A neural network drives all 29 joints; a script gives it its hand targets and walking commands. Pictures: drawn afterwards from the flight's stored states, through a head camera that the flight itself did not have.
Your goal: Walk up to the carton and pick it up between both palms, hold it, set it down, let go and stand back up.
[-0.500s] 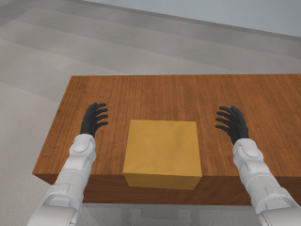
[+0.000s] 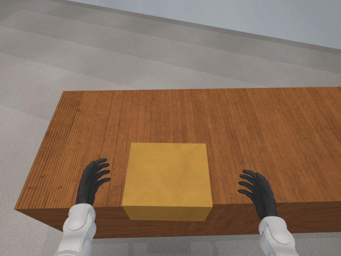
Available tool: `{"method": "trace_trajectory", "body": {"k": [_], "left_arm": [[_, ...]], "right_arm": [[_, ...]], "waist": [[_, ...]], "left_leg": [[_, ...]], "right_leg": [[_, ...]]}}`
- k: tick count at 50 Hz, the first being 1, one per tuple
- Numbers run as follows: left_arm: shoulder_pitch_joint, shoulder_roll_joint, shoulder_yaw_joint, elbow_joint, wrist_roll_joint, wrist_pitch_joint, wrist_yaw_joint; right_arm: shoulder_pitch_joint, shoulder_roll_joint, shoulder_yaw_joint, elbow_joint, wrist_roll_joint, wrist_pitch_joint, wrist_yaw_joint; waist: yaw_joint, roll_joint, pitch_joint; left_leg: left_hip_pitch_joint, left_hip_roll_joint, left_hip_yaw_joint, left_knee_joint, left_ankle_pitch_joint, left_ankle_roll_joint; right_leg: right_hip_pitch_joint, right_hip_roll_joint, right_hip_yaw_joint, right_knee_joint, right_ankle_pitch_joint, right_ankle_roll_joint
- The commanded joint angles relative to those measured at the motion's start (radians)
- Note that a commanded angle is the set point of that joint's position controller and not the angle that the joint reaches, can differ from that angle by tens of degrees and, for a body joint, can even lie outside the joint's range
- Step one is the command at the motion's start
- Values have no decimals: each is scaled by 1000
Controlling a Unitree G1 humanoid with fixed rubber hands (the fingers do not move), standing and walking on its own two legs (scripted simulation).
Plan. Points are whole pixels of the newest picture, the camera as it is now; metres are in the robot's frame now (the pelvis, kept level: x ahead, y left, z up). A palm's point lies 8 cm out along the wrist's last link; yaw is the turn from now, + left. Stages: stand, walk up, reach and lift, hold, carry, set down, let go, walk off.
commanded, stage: set down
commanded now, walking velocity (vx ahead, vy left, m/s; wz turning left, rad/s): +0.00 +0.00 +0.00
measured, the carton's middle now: (167, 182) +0.34 +0.04 -0.12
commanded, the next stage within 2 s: none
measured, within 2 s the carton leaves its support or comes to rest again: rests again in 0.38 s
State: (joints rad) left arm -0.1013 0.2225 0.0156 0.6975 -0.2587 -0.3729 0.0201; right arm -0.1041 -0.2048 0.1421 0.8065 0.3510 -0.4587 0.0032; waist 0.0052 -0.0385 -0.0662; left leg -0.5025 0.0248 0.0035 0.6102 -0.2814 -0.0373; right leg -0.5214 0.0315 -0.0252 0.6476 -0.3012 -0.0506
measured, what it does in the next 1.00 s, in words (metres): lowers itself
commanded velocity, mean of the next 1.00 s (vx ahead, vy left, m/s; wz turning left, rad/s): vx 0.00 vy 0.00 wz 0.00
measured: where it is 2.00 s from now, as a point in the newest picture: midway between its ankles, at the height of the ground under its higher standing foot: outside the picture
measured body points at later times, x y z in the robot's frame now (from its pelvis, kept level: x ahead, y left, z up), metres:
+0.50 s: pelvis -0.05 -0.01 -0.13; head +0.07 +0.03 +0.30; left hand +0.37 +0.21 -0.15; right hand +0.38 -0.11 -0.14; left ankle +0.03 +0.14 -0.72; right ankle +0.01 -0.08 -0.72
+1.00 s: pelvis +0.00 +0.03 -0.08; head +0.14 +0.03 +0.35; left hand +0.37 +0.25 -0.12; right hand +0.40 -0.17 -0.11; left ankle +0.03 +0.14 -0.72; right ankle +0.01 -0.08 -0.72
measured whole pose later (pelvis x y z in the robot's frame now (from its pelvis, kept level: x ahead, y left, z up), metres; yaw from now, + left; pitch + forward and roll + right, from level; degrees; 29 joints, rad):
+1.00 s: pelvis +0.00 +0.03 -0.08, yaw -2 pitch +33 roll -3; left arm -0.47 0.18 0.08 0.97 -0.18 -0.47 0.05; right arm -0.62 -0.30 0.15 1.16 0.38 -0.55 -0.02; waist 0.05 0.03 -0.29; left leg -1.25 0.04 0.01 1.11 -0.43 0.01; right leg -1.20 0.04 -0.03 1.07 -0.45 -0.01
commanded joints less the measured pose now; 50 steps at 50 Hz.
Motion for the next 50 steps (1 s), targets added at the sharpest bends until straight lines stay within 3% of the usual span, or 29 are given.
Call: {"method": "trace_trajectory", "body": {"k": [1, 3, 4, 5, 6, 7, 8, 9, 10, 11, 12, 13, 14, 15, 16, 17, 18, 21, 23, 25, 27, 31, 40, 44, 50], "left_arm": [[-156, 158, 74, -232, 25, -90, -3], [-156, 191, 86, -257, 1, -94, -12], [-80, 136, 73, -212, 3, -87, -20], [-111, 132, 71, -187, -1, -79, -29], [-106, 181, 84, -228, -15, -91, -27], [-111, 168, 77, -201, -6, -98, -28], [-1153, -139, -13, 416, 35, -51, -88], [-1035, -146, 88, 497, 171, -75, -99], [-953, -93, 33, 399, 170, -96, -142], [-928, -167, -28, 393, 132, -144, -152], [-1027, -250, -37, 336, 160, -200, -137], [-1120, -271, -28, 307, 190, -246, -103], [-1141, -112, 39, 381, 204, -278, -38], [-1131, 182, 175, 504, 165, -277, 24], [-1172, 179, 177, 569, 135, -254, 38], [-1189, 118, 177, 592, 157, -227, 38], [-1176, 91, 170, 611, 191, -214, 36], [-1162, 57, 130, 616, 187, -225, 54], [-1152, 55, 113, 550, 176, -232, 67], [-1122, 66, 96, 453, 162, -230, 78], [-1073, 101, 97, 415, 160, -216, 90], [-1008, 110, 93, 384, 138, -204, 94], [-894, 113, 134, 346, 133, -232, 80], [-816, 109, 94, 186, 97, -220, 53], [-650, 102, 57, -74, 75, -134, 11]], "right_arm": [[-195, -135, -24, -200, -13, -117, 1], [-213, -133, -45, -259, -21, -142, -6], [-122, -102, -9, -209, -31, -141, -6], [-155, -74, -15, -192, -29, -126, -2], [-152, -106, -28, -248, -28, -145, -5], [-135, -85, -15, -209, -43, -145, -5], [-1164, 376, -37, 104, -236, 2, 55], [-912, 388, -140, 125, -381, 15, 120], [-927, 367, -175, 40, -427, 69, 96], [-949, 417, -135, 47, -442, 30, 74], [-978, 518, -110, 5, -455, -52, 65], [-1032, 548, -162, -40, -497, -110, 64], [-1024, 383, -284, 28, -511, -136, 44], [-992, 97, -397, 185, -447, -110, -27], [-1045, 186, -362, 286, -429, -55, -89], [-1071, 249, -330, 328, -439, -32, -114], [-1078, 243, -305, 372, -408, -36, -127], [-1135, 146, -236, 448, -261, -104, -152], [-1144, 56, -205, 443, -188, -141, -149], [-1151, -13, -194, 392, -159, -157, -146], [-1158, -57, -200, 353, -147, -155, -142], [-1128, -104, -185, 334, -129, -146, -129], [-1057, -183, -48, 363, 6, -182, -61], [-995, -214, -5, 250, 37, -182, -34], [-862, -235, -34, 64, 8, -144, -7]], "waist": [[17, 50, -395], [23, 15, -412], [17, 7, -338], [30, -3, -323], [19, -23, -333], [19, -39, -334], [42, -155, -203], [-3, -195, -140], [19, -153, -247], [37, -121, -422], [35, -35, -675], [37, 63, -898], [21, 116, -976], [-1, 61, -946], [-15, -17, -902], [-1, -19, -895], [2, 7, -909], [27, 100, -972], [35, 179, -1034], [25, 215, -1097], [1, 188, -1095], [14, 138, -1047], [46, 54, -1027], [44, 35, -1066], [29, 38, -1034]], "left_leg": [[163, -31, 13, -68, 395, 7], [112, -35, 16, -64, 359, 14], [138, -27, 12, -85, 336, 12], [97, -33, 16, -84, 317, 16], [86, -34, 16, -83, 321, 24], [93, -30, 17, -79, 306, 25], [-842, -24, 18, 352, -114, 91], [-840, -30, -44, 321, -205, 86], [-614, -9, 26, 292, -104, 103], [-555, -3, 43, 349, -39, 107], [-537, -12, 26, 365, -24, 99], [-454, -9, 18, 375, -4, 88], [-416, -12, 26, 382, -33, 62], [-528, -26, 56, 417, -91, 53], [-680, -28, 53, 488, -61, 61], [-785, -35, 56, 535, -35, 55], [-809, -43, 55, 546, -45, 43], [-664, -52, 67, 522, 13, 1], [-505, -61, 72, 521, 84, -43], [-392, -61, 62, 518, 124, -68], [-356, -59, 38, 512, 110, -64], [-351, -61, 31, 497, 111, -47], [-239, -47, 23, 483, 319, -34], [-141, -31, 13, 451, 425, -33], [13, -5, -21, 372, 556, -29]], "right_leg": [[375, -27, 97, -53, 494, 74], [397, -33, 98, -57, 473, 84], [408, -32, 102, -60, 445, 77], [403, -35, 108, -66, 422, 81], [383, -41, 111, -69, 424, 88], [391, -34, 105, -63, 403, 82], [-139, -81, 348, 136, -508, 37], [2, -158, 385, 59, -725, 67], [-25, -99, 194, 137, -422, 79], [-190, -83, 151, 221, -239, 89], [-276, -88, 133, 266, -208, 70], [-292, -81, 68, 318, -128, 51], [-253, -81, 46, 336, -121, 34], [-143, -105, 113, 334, -227, 45], [-28, -144, 233, 311, -281, 85], [0, -164, 319, 318, -218, 103], [-17, -159, 330, 345, -165, 98], [-139, -106, 185, 406, -14, 65], [-246, -60, 87, 413, 35, 52], [-336, -24, 28, 401, 53, 43], [-390, -6, 9, 386, 29, 47], [-388, 5, 9, 367, 5, 53], [-334, 29, -7, 366, 186, 76], [-297, 40, -8, 324, 290, 76], [-261, 48, -8, 226, 374, 63]]}}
